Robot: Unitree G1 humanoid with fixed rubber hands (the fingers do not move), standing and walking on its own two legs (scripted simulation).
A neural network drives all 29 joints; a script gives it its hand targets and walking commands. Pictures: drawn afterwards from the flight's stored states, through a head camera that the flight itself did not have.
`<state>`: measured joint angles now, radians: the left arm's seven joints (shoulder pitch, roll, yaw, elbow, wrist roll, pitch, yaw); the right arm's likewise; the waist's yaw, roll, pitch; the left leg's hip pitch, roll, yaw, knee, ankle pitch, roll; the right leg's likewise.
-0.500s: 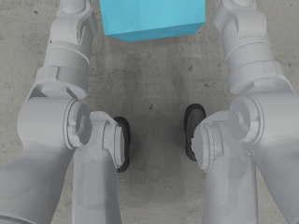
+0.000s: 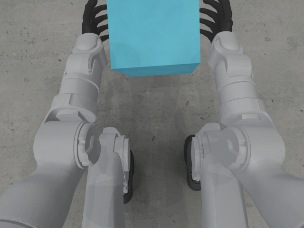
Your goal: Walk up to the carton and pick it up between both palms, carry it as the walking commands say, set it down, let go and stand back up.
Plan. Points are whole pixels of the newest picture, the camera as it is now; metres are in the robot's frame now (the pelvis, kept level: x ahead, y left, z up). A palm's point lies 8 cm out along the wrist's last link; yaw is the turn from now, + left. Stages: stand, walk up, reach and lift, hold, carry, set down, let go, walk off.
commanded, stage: reach and lift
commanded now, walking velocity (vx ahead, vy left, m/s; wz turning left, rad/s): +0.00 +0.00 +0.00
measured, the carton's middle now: (157, 40) +0.55 -0.01 -0.16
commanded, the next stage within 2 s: none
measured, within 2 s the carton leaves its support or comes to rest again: neither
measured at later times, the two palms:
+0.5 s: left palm (83, 33) +0.51 +0.13 +0.00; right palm (238, 27) +0.50 -0.15 +0.00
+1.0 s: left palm (62, 24) +0.49 +0.13 +0.07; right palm (260, 15) +0.48 -0.15 +0.08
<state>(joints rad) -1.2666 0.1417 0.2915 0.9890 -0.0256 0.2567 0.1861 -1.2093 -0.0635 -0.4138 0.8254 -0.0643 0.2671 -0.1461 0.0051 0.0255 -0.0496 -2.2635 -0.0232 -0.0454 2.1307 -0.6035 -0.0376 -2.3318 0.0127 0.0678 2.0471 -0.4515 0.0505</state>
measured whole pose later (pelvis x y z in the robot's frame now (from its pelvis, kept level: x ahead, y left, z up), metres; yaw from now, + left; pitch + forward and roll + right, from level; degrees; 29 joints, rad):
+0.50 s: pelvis +0.01 -0.01 +0.05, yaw +1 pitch +43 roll +2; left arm -1.12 0.09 0.36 0.94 0.04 0.31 0.15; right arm -1.08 0.04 -0.48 0.76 -0.17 0.32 -0.15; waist 0.01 0.03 -0.20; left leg -2.11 -0.02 -0.04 1.96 -0.60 -0.05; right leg -2.19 0.02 0.07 1.90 -0.46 0.05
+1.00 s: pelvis +0.02 -0.01 +0.11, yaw +0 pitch +40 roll +1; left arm -0.99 0.04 0.36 0.91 0.07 0.33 0.15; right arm -0.96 0.08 -0.48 0.74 -0.20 0.32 -0.14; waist 0.01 0.02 -0.26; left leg -1.90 -0.02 -0.04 1.79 -0.60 -0.05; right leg -1.97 0.02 0.07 1.73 -0.47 0.05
